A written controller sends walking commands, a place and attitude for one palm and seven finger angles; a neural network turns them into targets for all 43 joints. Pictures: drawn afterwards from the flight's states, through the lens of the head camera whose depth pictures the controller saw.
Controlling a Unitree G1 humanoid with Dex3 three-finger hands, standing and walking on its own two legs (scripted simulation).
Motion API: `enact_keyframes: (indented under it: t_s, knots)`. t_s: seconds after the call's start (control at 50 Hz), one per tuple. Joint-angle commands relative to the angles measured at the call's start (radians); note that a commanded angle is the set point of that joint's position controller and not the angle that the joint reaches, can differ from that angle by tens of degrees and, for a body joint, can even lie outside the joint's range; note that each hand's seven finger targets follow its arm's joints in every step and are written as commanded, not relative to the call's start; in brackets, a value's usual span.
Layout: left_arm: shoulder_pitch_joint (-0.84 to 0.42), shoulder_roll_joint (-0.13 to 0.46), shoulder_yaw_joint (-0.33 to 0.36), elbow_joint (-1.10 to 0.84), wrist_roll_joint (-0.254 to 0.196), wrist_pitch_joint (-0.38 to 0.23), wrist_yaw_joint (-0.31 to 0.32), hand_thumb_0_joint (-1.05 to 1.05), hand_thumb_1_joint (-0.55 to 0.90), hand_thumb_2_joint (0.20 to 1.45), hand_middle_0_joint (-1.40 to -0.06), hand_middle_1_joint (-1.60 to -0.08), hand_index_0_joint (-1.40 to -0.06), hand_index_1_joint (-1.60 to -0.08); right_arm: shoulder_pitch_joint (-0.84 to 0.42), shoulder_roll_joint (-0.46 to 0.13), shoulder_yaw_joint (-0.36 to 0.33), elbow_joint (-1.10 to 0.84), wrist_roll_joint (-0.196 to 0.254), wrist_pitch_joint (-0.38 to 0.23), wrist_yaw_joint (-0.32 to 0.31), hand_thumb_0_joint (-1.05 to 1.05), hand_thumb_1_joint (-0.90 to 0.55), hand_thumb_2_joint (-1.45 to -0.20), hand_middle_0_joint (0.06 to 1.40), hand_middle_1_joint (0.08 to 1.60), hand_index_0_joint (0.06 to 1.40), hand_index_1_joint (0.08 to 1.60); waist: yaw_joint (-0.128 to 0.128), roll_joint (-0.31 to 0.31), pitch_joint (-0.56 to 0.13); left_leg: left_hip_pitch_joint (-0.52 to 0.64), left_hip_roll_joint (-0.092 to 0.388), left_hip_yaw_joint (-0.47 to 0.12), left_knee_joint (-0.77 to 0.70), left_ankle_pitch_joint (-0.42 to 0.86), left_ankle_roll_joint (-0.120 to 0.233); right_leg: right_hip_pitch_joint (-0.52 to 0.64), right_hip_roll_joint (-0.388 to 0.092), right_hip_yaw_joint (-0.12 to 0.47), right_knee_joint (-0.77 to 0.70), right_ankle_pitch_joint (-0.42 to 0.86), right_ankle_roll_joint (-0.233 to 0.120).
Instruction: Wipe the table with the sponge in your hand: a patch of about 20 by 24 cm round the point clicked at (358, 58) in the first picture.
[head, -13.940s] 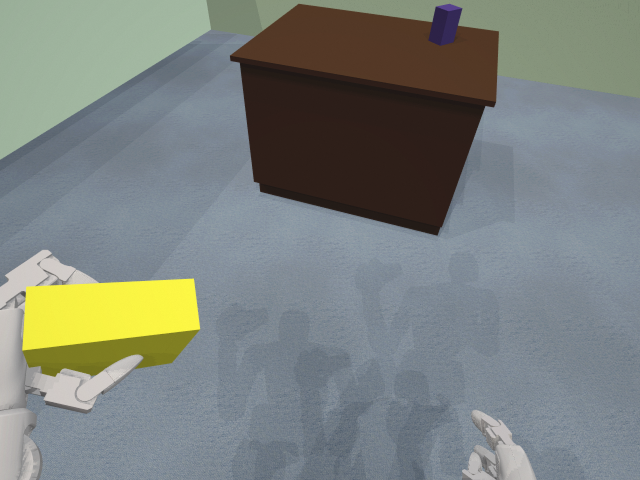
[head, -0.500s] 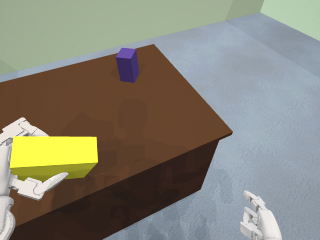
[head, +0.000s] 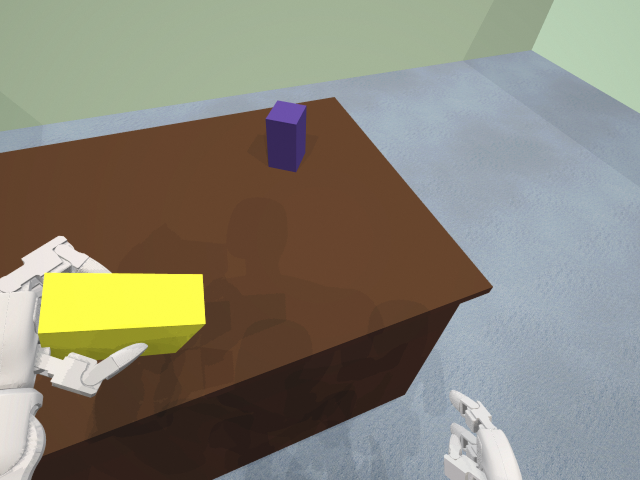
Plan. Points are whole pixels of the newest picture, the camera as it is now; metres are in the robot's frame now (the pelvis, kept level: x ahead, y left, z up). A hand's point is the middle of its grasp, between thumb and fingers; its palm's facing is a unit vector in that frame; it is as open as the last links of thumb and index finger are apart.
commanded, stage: come to a stop and stand still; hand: left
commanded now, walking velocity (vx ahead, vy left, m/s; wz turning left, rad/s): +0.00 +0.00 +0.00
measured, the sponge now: (146, 319) +0.24 +0.21 +0.12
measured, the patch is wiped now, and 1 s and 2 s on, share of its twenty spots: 0.00 0.00 0.00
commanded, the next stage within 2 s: look again from close up in 0.38 s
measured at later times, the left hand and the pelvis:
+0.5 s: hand (92, 308) +0.23 +0.25 +0.15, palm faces +0.38 -0.84 -0.39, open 9.5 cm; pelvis +0.02 +0.00 +0.00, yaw +1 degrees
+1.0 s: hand (52, 289) +0.23 +0.28 +0.17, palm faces +0.46 -0.78 -0.42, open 9.5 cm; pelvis -0.01 -0.01 +0.00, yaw +0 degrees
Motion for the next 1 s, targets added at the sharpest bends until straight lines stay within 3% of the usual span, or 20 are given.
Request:
enact_keyframes:
  t_s: [0.0, 0.04, 0.1, 0.14, 0.16, 0.32, 0.36, 0.44, 0.46, 0.54, 0.56, 0.64, 0.82, 0.84, 0.86, 0.88, 0.9, 0.92, 0.94, 0.98]
  knots:
    - [-0.141, 0.212, 0.152, -0.333, -0.02, -0.078, 0.028, 0.0, 0.1, 1.3, -1.2, -1.6, -1.2, -1.6, -0.098, -0.139, -0.061, -0.171, -0.001, -0.052, -0.015, 0.0, -0.9, -0.9, 0.2, 0.3, 0.2, 0.3, -0.006, 0.097, -0.143, -0.036, 0.066, -0.08, -0.129, 0.049, -0.01, 0.141, -0.001, -0.004, 0.0, 0.125, -0.041]
    - [-0.126, 0.237, 0.167, -0.405, -0.023, -0.082, 0.029, 0.0, 0.1, 1.3, -1.2, -1.6, -1.2, -1.6, -0.111, -0.14, -0.06, -0.172, -0.001, -0.057, -0.013, 0.0, -0.9, -0.9, 0.2, 0.3, 0.2, 0.3, -0.007, 0.155, -0.185, 0.02, 0.058, -0.071, -0.097, 0.206, -0.021, 0.15, -0.004, -0.013, 0.028, 0.21, -0.045]
    - [-0.061, 0.214, 0.149, -0.458, -0.033, -0.087, 0.029, 0.0, 0.1, 1.3, -1.2, -1.6, -1.2, -1.6, -0.097, -0.143, -0.068, -0.183, -0.004, -0.059, -0.008, 0.0, -0.9, -0.9, 0.2, 0.3, 0.2, 0.3, -0.006, 0.177, -0.238, 0.097, 0.069, -0.073, -0.043, 0.443, -0.04, 0.148, -0.01, -0.026, 0.05, 0.294, -0.05]
    - [-0.002, 0.224, 0.174, -0.437, -0.033, -0.083, 0.034, 0.0, 0.1, 1.3, -1.2, -1.6, -1.2, -1.6, -0.097, -0.142, -0.071, -0.173, -0.001, -0.055, -0.006, 0.0, -0.9, -0.9, 0.2, 0.3, 0.2, 0.3, -0.007, 0.172, -0.257, 0.125, 0.073, -0.07, -0.021, 0.505, -0.048, 0.145, -0.013, -0.027, 0.051, 0.321, -0.053]
    - [0.014, 0.198, 0.156, -0.421, -0.036, -0.081, 0.032, 0.0, 0.1, 1.3, -1.2, -1.6, -1.2, -1.6, -0.081, -0.146, -0.073, -0.17, -0.004, -0.047, -0.004, 0.0, -0.9, -0.9, 0.2, 0.3, 0.2, 0.3, -0.009, 0.143, -0.248, 0.122, 0.077, -0.072, -0.022, 0.519, -0.05, 0.138, -0.014, -0.033, 0.047, 0.323, -0.053]
    - [0.004, 0.177, 0.145, -0.279, -0.044, -0.05, 0.03, 0.0, 0.1, 1.3, -1.2, -1.6, -1.2, -1.6, -0.084, -0.159, -0.085, -0.166, 0.004, -0.002, -0.019, 0.0, -0.9, -0.9, 0.2, 0.3, 0.2, 0.3, -0.018, 0.061, -0.169, 0.056, 0.082, -0.071, -0.065, 0.3, -0.042, 0.118, -0.031, 0.006, 0.0, 0.291, -0.052]
    - [-0.022, 0.165, 0.124, -0.298, -0.044, -0.051, 0.028, 0.0, 0.1, 1.3, -1.2, -1.6, -1.2, -1.6, -0.097, -0.159, -0.078, -0.167, 0.002, 0.001, -0.023, 0.0, -0.9, -0.9, 0.2, 0.3, 0.2, 0.3, -0.018, 0.064, -0.167, 0.051, 0.077, -0.068, -0.078, 0.273, -0.035, 0.117, -0.028, 0.0, -0.006, 0.273, -0.049]
    - [-0.066, 0.207, 0.136, -0.384, -0.037, -0.052, 0.039, 0.0, 0.1, 1.3, -1.2, -1.6, -1.2, -1.6, -0.127, -0.152, -0.075, -0.18, 0.005, -0.006, -0.029, 0.0, -0.9, -0.9, 0.2, 0.3, 0.2, 0.3, -0.015, 0.11, -0.171, 0.046, 0.069, -0.073, -0.093, 0.198, -0.027, 0.125, -0.03, 0.016, -0.01, 0.23, -0.051]
    - [-0.059, 0.185, 0.12, -0.369, -0.039, -0.054, 0.038, 0.0, 0.1, 1.3, -1.2, -1.6, -1.2, -1.6, -0.119, -0.151, -0.072, -0.18, 0.0, -0.006, -0.031, 0.0, -0.9, -0.9, 0.2, 0.3, 0.2, 0.3, -0.013, 0.097, -0.163, 0.029, 0.07, -0.071, -0.099, 0.163, -0.022, 0.127, -0.032, 0.011, -0.019, 0.206, -0.049]
    - [-0.039, 0.222, 0.161, -0.366, -0.037, -0.05, 0.049, 0.0, 0.1, 1.3, -1.2, -1.6, -1.2, -1.6, -0.121, -0.152, -0.077, -0.178, 0.003, -0.012, -0.033, 0.0, -0.9, -0.9, 0.2, 0.3, 0.2, 0.3, -0.014, 0.107, -0.148, 0.011, 0.063, -0.078, -0.103, 0.095, -0.02, 0.122, -0.034, 0.034, -0.037, 0.165, -0.054]
    - [-0.031, 0.19, 0.138, -0.345, -0.041, -0.052, 0.046, 0.0, 0.1, 1.3, -1.2, -1.6, -1.2, -1.6, -0.112, -0.149, -0.073, -0.175, -0.002, -0.008, -0.032, 0.0, -0.9, -0.9, 0.2, 0.3, 0.2, 0.3, -0.014, 0.095, -0.143, 0.002, 0.064, -0.075, -0.105, 0.071, -0.018, 0.118, -0.035, 0.029, -0.046, 0.143, -0.053]
    - [-0.008, 0.197, 0.155, -0.31, -0.041, -0.049, 0.045, 0.0, 0.1, 1.3, -1.2, -1.6, -1.2, -1.6, -0.109, -0.154, -0.079, -0.171, 0.004, -0.007, -0.032, 0.0, -0.9, -0.9, 0.2, 0.3, 0.2, 0.3, -0.018, 0.091, -0.137, 0.0, 0.062, -0.081, -0.11, 0.05, -0.02, 0.105, -0.034, 0.041, -0.06, 0.118, -0.056]
    - [-0.035, 0.179, 0.119, -0.307, -0.034, -0.047, 0.04, 0.0, 0.1, 1.3, -1.2, -1.6, -1.2, -1.6, -0.103, -0.161, -0.084, -0.17, 0.007, -0.013, -0.031, 0.0, -0.9, -0.9, 0.2, 0.3, 0.2, 0.3, -0.018, 0.059, -0.124, -0.013, 0.065, -0.084, -0.122, -0.014, -0.009, 0.084, -0.031, 0.043, -0.076, 0.042, -0.05]
    - [-0.046, 0.201, 0.135, -0.327, -0.032, -0.049, 0.042, 0.0, 0.1, 1.3, -1.2, -1.6, -1.2, -1.6, -0.117, -0.16, -0.082, -0.166, 0.01, -0.015, -0.033, 0.0, -0.9, -0.9, 0.2, 0.3, 0.2, 0.3, -0.019, 0.071, -0.126, -0.009, 0.066, -0.087, -0.128, -0.006, -0.008, 0.087, -0.028, 0.036, -0.07, 0.052, -0.048]
    - [-1.038, 0.985, 0.703, -0.543, 0.121, -0.152, 0.043, 0.0, 0.1, 1.3, -1.2, -1.6, -1.2, -1.6, 0.04, -0.177, -0.073, -0.141, -0.053, -0.047, -0.025, 0.0, -0.9, -0.9, 0.2, 0.3, 0.2, 0.3, -0.01, -0.084, 0.043, -0.167, 0.095, -0.046, 0.018, 0.06, 0.006, -0.052, -0.067, 0.052, -0.099, 0.038, -0.033]
    - [-0.424, 0.34, 0.293, 0.046, 0.009, -0.111, 0.001, 0.0, 0.1, 1.3, -1.2, -1.6, -1.2, -1.6, -0.053, -0.066, -0.045, -0.081, -0.006, -0.038, -0.024, 0.0, -0.9, -0.9, 0.2, 0.3, 0.2, 0.3, -0.019, -0.081, -0.176, 0.014, 0.026, -0.066, -0.023, 0.087, 0.008, -0.019, -0.08, 0.059, -0.053, 0.006, -0.082]
    - [-0.148, 0.261, 0.224, -0.058, -0.035, -0.103, 0.008, 0.0, 0.1, 1.3, -1.2, -1.6, -1.2, -1.6, -0.067, -0.133, -0.09, -0.149, 0.0, -0.053, -0.026, 0.0, -0.9, -0.9, 0.2, 0.3, 0.2, 0.3, 0.026, -0.006, -0.092, 0.016, 0.037, -0.048, -0.029, 0.046, -0.014, 0.006, -0.06, 0.133, -0.107, 0.012, -0.077]
    - [-0.108, 0.176, 0.146, -0.08, -0.046, -0.095, 0.006, 0.0, 0.1, 1.3, -1.2, -1.6, -1.2, -1.6, -0.039, -0.16, -0.101, -0.161, 0.007, -0.06, -0.018, 0.0, -0.9, -0.9, 0.2, 0.3, 0.2, 0.3, 0.0, 0.065, -0.144, 0.029, 0.022, -0.047, -0.045, -0.009, -0.013, 0.044, -0.071, 0.132, -0.072, -0.048, -0.086]
    - [-0.068, 0.115, 0.092, -0.16, -0.064, -0.11, -0.002, 0.0, 0.1, 1.3, -1.2, -1.6, -1.2, -1.6, -0.077, -0.15, -0.1, -0.158, 0.019, -0.07, -0.006, 0.0, -0.9, -0.9, 0.2, 0.3, 0.2, 0.3, -0.002, 0.208, -0.18, 0.054, 0.04, -0.051, -0.074, 0.007, -0.001, 0.054, -0.06, 0.094, -0.022, -0.025, -0.081]
    - [-0.036, 0.153, 0.087, -0.308, -0.056, -0.127, 0.009, 0.0, 0.1, 1.3, -1.2, -1.6, -1.2, -1.6, -0.077, -0.161, -0.091, -0.161, 0.012, -0.074, 0.01, 0.0, -0.9, -0.9, 0.2, 0.3, 0.2, 0.3, 0.007, 0.234, -0.164, -0.067, 0.075, -0.088, -0.129, -0.049, 0.005, 0.13, -0.031, 0.036, 0.045, -0.045, -0.059]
